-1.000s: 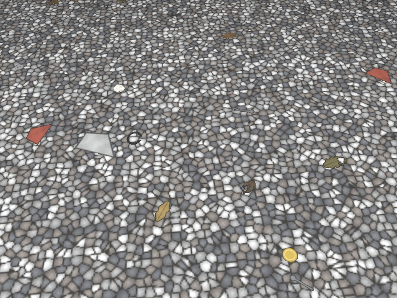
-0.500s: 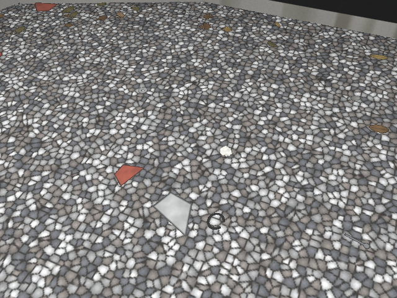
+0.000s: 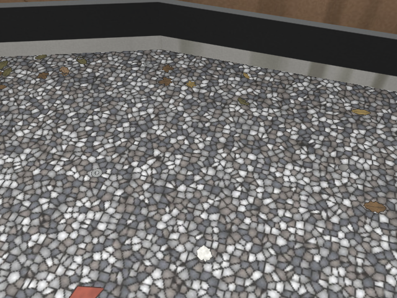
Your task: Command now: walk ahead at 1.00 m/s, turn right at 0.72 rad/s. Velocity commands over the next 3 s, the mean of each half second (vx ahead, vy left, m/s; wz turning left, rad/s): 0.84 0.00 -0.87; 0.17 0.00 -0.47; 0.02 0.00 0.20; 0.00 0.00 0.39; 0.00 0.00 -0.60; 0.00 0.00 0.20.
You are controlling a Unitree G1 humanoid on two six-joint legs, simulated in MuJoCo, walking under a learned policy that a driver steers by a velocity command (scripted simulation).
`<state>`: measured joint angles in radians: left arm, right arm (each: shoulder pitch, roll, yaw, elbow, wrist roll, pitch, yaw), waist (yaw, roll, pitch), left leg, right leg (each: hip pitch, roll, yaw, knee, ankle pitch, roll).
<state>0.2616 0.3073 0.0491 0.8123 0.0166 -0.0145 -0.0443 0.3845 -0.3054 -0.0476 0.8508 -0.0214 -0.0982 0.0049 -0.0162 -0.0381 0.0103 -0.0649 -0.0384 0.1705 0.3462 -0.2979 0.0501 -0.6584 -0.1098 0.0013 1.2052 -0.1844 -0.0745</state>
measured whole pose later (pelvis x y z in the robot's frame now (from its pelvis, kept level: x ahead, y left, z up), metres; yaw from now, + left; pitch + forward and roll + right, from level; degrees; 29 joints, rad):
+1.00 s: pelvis +0.61 -0.09 -0.01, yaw -42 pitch +0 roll +1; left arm 0.12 0.25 0.01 0.66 0.02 0.04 0.01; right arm 0.22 -0.27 -0.04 0.73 -0.01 0.00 0.00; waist -0.05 0.01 0.03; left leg -0.38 -0.05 -0.03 0.49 -0.13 0.01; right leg -0.32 0.01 0.07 0.59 -0.25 -0.02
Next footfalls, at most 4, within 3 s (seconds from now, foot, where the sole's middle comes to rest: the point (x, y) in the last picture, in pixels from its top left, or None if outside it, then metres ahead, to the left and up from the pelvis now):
0.22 right None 0.41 -0.08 -0.78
0.60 left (217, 224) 0.78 -0.06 -0.78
0.98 right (267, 275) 0.58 -0.22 -0.78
2.14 right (271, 249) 0.67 -0.25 -0.78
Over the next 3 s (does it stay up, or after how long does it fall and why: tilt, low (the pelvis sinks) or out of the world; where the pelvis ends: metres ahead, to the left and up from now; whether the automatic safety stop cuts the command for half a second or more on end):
stays up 0.77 -0.18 0.00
